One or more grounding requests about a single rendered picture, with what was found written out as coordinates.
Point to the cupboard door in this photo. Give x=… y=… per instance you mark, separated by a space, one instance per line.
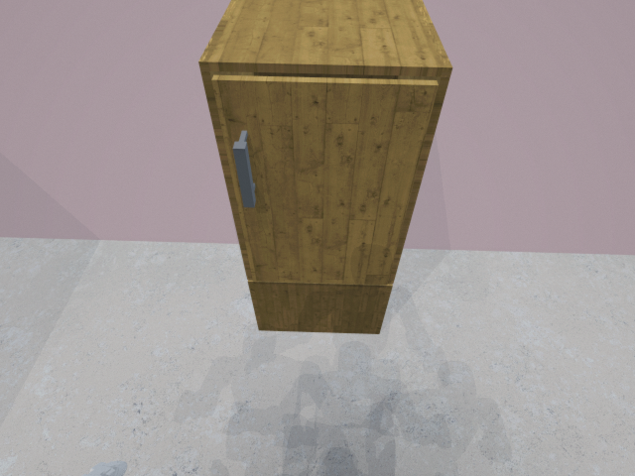
x=334 y=162

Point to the handle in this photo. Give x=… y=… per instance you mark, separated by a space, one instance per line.
x=242 y=162

